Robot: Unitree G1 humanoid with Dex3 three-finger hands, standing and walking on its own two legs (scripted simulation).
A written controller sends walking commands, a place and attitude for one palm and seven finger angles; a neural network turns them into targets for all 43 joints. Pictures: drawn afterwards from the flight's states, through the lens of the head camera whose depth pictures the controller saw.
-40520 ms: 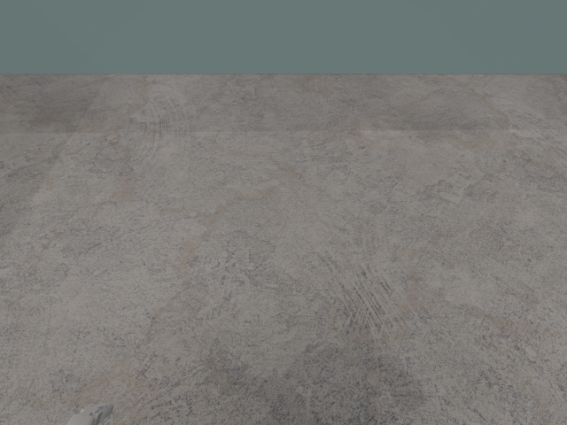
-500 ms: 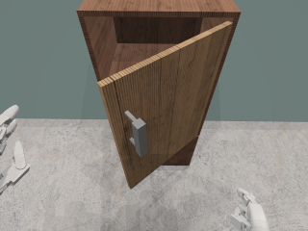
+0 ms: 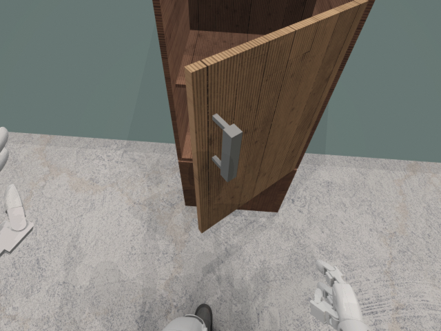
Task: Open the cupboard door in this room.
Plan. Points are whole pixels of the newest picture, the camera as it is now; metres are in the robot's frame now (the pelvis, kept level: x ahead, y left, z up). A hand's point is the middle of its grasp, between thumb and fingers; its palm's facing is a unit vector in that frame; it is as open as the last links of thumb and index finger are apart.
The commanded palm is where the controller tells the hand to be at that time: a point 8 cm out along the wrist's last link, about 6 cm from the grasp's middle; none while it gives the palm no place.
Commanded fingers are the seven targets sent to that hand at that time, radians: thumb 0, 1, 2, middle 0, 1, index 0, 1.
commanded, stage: step back with the hand held close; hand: left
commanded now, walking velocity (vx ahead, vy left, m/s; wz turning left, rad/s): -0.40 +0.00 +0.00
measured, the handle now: (223, 148) +0.43 +0.04 +0.07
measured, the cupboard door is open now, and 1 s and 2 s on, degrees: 41 41 41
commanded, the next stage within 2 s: stop stepping back and stand still in 0.24 s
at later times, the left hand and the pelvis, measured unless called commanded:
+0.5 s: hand out of the picture +0.11 +0.25 +0.17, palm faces +0.28 -0.83 -0.48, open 7.4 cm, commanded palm +0.04 +0.30 +0.18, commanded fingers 0.00 0.90 0.90 -0.20 -0.30 -0.20 -0.30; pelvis -0.11 +0.01 +0.01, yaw -2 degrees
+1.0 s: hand out of the picture +0.05 +0.24 +0.18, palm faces +0.35 -0.79 -0.51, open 7.4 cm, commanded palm -0.02 +0.29 +0.18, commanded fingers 0.00 0.90 0.90 -0.20 -0.30 -0.20 -0.30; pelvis -0.17 +0.00 +0.00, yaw -1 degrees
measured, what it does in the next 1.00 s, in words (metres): walks backwards: left foot, then right foot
